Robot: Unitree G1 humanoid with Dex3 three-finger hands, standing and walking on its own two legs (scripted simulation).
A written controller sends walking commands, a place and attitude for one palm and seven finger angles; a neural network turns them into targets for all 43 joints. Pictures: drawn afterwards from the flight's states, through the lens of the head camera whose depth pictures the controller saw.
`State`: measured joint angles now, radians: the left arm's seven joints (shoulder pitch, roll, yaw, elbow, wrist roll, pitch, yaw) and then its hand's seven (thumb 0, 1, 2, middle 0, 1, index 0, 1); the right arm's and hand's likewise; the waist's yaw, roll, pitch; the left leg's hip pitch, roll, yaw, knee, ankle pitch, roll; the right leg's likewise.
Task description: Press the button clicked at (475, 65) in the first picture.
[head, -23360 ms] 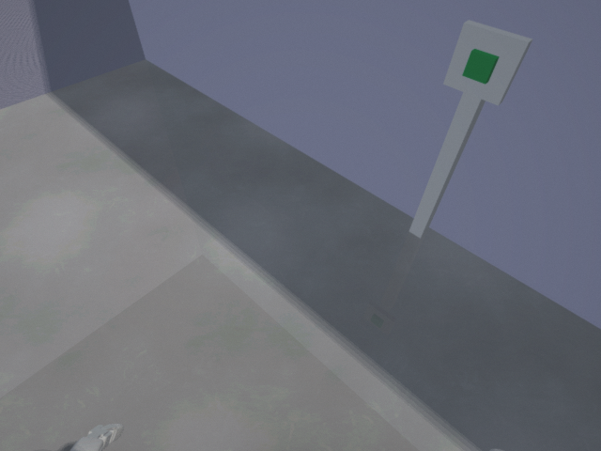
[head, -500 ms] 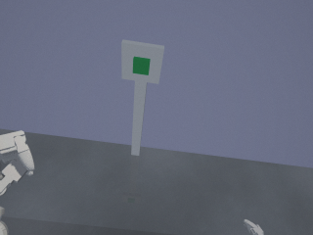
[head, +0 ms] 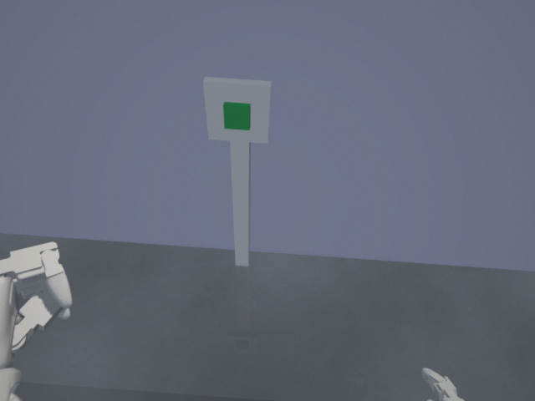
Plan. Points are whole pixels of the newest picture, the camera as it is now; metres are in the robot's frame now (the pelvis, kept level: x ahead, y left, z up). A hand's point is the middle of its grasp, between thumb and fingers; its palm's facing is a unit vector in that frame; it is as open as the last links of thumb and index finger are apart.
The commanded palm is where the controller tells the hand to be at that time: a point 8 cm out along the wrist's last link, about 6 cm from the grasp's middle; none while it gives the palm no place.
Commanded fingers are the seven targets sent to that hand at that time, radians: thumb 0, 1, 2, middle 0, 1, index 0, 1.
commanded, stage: stop stepping back and stand still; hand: left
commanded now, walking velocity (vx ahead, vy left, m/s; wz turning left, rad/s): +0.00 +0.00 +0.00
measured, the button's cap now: (237, 115) +0.83 +0.14 +0.02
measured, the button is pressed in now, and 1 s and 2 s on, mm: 0 0 0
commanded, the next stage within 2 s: let the arm hang, fingers relaxed in 0.22 s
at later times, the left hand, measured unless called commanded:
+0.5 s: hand (114, 399) +0.15 +0.24 -0.09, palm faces +0.08 -0.92 -0.38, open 3.0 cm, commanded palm none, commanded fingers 0.00 0.90 0.90 -0.93 -1.10 -0.93 -1.10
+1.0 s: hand out of the picture -0.01 +0.23 -0.16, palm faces +0.04 -0.96 -0.27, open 6.4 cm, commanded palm none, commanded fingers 0.00 0.90 0.90 -0.20 -0.30 -0.20 -0.30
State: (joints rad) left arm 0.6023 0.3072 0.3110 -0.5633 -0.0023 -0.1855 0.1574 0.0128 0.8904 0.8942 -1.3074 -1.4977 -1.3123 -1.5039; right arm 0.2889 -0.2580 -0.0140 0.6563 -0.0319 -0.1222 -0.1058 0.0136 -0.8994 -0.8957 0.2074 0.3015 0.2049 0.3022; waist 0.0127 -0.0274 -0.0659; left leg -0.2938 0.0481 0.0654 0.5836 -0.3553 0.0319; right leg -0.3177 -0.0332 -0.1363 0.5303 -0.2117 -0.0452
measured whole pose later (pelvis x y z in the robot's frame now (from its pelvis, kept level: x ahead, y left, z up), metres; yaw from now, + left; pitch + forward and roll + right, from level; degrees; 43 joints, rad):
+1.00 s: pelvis +0.00 +0.02 +0.01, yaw +1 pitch -1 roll +0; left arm 0.26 0.23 0.02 1.12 0.02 0.01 0.01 0.01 0.91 0.89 -0.36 -0.49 -0.37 -0.49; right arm 0.29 -0.19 0.00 1.10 -0.02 0.02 -0.01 0.01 -0.90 -0.90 0.20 0.30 0.20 0.30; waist 0.00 0.02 0.05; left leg -0.21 -0.01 0.02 0.43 -0.20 0.02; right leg -0.23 -0.02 -0.08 0.41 -0.15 -0.02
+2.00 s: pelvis +0.03 +0.01 +0.01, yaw +1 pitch -1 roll +0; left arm 0.16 0.24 0.02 1.15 0.01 -0.02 0.01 0.00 0.91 0.89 -0.20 -0.30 -0.20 -0.30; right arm 0.19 -0.23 -0.01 1.14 -0.02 0.00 -0.02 0.00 -0.90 -0.90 0.20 0.30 0.20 0.30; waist 0.00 0.02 0.07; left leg -0.11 0.01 0.02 0.34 -0.21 0.00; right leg -0.15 0.01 -0.08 0.35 -0.18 -0.03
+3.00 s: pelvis +0.05 +0.00 +0.02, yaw +0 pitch -1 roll +0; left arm 0.10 0.30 0.02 1.14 0.01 -0.02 0.00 0.00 0.91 0.89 -0.20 -0.30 -0.21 -0.30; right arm 0.13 -0.30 -0.01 1.13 -0.02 0.00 -0.01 0.00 -0.90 -0.90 0.21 0.30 0.20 0.30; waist 0.00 0.01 0.06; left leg -0.07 0.02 0.03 0.29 -0.20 -0.02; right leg -0.11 0.02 -0.07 0.30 -0.17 -0.04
